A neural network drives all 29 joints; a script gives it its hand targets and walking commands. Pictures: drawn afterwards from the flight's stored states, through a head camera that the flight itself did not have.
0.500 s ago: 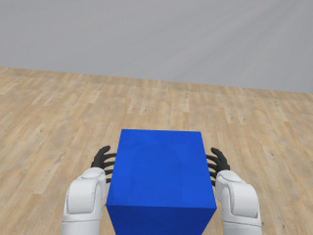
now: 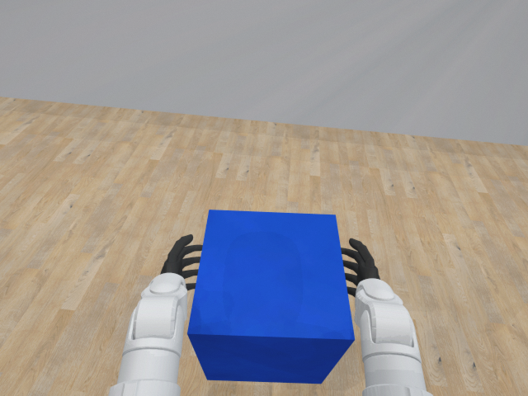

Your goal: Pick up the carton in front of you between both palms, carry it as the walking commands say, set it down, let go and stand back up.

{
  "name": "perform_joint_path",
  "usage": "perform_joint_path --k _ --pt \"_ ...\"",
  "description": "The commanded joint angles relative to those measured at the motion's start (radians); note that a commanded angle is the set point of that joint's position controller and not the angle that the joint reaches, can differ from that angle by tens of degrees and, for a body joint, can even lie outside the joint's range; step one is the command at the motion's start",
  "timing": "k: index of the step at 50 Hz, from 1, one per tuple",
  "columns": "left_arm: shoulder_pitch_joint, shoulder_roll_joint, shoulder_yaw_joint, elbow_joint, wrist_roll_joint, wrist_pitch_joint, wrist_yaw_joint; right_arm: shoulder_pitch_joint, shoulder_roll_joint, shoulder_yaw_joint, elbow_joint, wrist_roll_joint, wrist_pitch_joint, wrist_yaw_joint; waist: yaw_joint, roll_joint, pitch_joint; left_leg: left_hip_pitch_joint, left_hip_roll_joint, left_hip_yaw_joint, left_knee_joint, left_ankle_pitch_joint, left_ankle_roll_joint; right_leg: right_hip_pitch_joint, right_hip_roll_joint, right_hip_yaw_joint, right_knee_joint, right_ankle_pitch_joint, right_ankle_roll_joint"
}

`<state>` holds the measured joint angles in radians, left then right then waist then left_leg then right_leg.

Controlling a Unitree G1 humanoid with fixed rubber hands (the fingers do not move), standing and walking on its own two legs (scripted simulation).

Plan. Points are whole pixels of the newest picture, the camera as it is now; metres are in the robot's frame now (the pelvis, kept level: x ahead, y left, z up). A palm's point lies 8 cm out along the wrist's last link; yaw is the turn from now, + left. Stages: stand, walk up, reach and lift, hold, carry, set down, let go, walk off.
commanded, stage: carry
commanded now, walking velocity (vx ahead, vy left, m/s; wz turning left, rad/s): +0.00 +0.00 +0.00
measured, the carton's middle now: (268, 301) +0.31 +0.00 -0.04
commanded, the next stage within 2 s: hold in 0.34 s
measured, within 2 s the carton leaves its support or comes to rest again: neither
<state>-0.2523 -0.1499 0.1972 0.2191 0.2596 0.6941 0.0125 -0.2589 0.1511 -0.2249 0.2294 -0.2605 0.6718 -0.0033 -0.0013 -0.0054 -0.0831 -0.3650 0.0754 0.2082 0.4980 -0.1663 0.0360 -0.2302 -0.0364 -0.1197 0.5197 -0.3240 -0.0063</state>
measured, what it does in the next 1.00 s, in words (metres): stands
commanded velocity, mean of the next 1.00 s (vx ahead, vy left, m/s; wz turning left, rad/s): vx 0.00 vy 0.00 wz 0.00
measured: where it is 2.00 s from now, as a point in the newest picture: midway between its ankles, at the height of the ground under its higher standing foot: outside the picture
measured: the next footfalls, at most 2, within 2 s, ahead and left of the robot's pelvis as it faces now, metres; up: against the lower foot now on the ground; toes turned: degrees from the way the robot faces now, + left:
none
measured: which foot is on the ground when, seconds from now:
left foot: down 0.00-1.00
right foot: down 0.00-1.00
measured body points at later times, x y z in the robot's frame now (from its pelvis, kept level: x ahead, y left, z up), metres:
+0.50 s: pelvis -0.01 -0.01 +0.01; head -0.02 +0.01 +0.46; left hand +0.29 +0.14 +0.03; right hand +0.29 -0.16 +0.04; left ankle +0.06 +0.11 -0.73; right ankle -0.03 -0.11 -0.73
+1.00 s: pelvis -0.03 +0.01 +0.01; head -0.06 +0.04 +0.45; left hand +0.29 +0.13 +0.04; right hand +0.26 -0.17 +0.05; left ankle +0.06 +0.11 -0.73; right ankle -0.03 -0.11 -0.73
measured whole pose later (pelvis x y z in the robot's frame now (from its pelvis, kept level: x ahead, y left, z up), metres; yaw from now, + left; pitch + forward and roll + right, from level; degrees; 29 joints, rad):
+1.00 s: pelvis -0.03 +0.01 +0.01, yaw -5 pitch -9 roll +0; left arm -0.28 -0.16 0.21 0.23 0.29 0.74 0.01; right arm -0.29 0.16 -0.27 0.30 -0.27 0.66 0.02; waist 0.01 -0.05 0.08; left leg -0.12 0.01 0.08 0.40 -0.12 0.02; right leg -0.03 0.00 0.03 0.45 -0.26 -0.01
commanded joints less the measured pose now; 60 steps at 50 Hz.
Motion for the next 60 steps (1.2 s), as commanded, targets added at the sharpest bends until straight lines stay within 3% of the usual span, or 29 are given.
perform_joint_path --k 1,6,17,18,19,20,21,23,26,32,38,53,60 --pt "-0.444 -0.908 -0.579 -0.099 -0.254 -0.033 -0.204 -0.425 0.885 0.583 -0.074 0.255 -0.016 0.217 0.0 0.011 -0.276 0.209 0.109 -0.131 -0.046 0.172 -0.006 -0.004 -0.107 0.092 -0.082 0.174 -0.023" --pt "-0.404 -0.876 -0.579 -0.124 -0.258 0.013 -0.198 -0.379 0.851 0.582 -0.096 0.256 0.032 0.21 -0.001 0.008 -0.27 0.204 0.11 -0.127 -0.035 0.2 -0.004 -0.004 -0.109 0.092 -0.075 0.201 -0.019" --pt "-0.426 -0.878 -0.582 -0.131 -0.265 0.011 -0.199 -0.405 0.855 0.591 -0.109 0.264 0.031 0.208 -0.001 0.004 -0.252 0.194 0.108 -0.13 -0.041 0.169 -0.008 -0.011 -0.111 0.097 -0.086 0.187 -0.022" --pt "-0.34 -0.898 -0.566 -0.146 -0.267 0.019 -0.202 -0.319 0.892 0.563 -0.089 0.247 0.028 0.215 0.015 -0.09 -0.122 0.505 -0.154 -0.282 -0.053 0.37 0.011 -0.054 0.102 0.221 -0.167 0.422 -0.028" --pt "-0.353 -0.88 -0.565 -0.165 -0.256 0.003 -0.194 -0.352 0.879 0.569 -0.129 0.243 0.006 0.209 -0.002 -0.079 -0.169 0.591 -0.137 -0.303 -0.045 0.443 0.008 -0.078 0.087 0.242 -0.162 0.473 -0.027" --pt "-0.341 -0.851 -0.563 -0.178 -0.248 0.005 -0.189 -0.307 0.853 0.536 -0.1 0.227 -0.002 0.197 -0.009 -0.062 -0.175 0.598 -0.124 -0.302 -0.048 0.45 -0.004 -0.033 0.092 0.242 -0.187 0.41 -0.034" --pt "-0.34 -0.849 -0.569 -0.177 -0.248 0.002 -0.187 -0.309 0.84 0.535 -0.102 0.216 -0.004 0.196 0.002 -0.037 -0.161 0.571 -0.135 -0.295 -0.06 0.439 -0.009 -0.007 0.093 0.237 -0.179 0.434 -0.024" --pt "-0.364 -0.862 -0.581 -0.176 -0.253 -0.004 -0.184 -0.331 0.836 0.534 -0.098 0.223 -0.012 0.192 -0.009 0.006 -0.174 0.574 -0.147 -0.288 -0.079 0.404 -0.019 0.028 0.1 0.238 -0.189 0.404 -0.022" --pt "-0.384 -0.848 -0.581 -0.193 -0.242 -0.008 -0.186 -0.338 0.829 0.52 -0.083 0.215 -0.018 0.195 -0.004 0.008 -0.141 0.514 -0.151 -0.282 -0.091 0.314 -0.023 0.067 0.097 0.237 -0.205 0.325 -0.028" --pt "-0.402 -0.868 -0.543 -0.125 -0.216 -0.008 -0.19 -0.427 0.857 0.529 -0.043 0.226 -0.02 0.22 0.016 -0.02 -0.074 0.567 -0.151 -0.28 -0.099 0.148 -0.01 -0.064 0.078 0.244 -0.233 0.138 -0.036" --pt "-0.449 -0.888 -0.528 -0.082 -0.216 -0.004 -0.215 -0.447 0.874 0.495 0.012 0.211 -0.031 0.226 0.005 -0.048 -0.038 0.589 -0.144 -0.277 -0.092 0.055 -0.018 -0.12 0.067 0.248 -0.257 0.014 -0.058" --pt "-0.521 -0.947 -0.515 -0.016 -0.221 0.004 -0.243 -0.536 0.905 0.453 0.063 0.2 -0.037 0.261 0.008 0.007 -0.061 0.619 -0.121 -0.294 -0.132 -0.008 -0.034 -0.134 0.087 0.23 -0.228 0.0 -0.064" --pt "-0.642 -0.931 -0.349 0.164 -0.146 -0.049 -0.246 -0.658 0.878 0.294 0.219 0.102 -0.089 0.271 0.006 0.002 -0.013 0.566 -0.114 -0.319 -0.112 -0.114 -0.028 -0.194 0.093 0.221 -0.169 -0.059 -0.066"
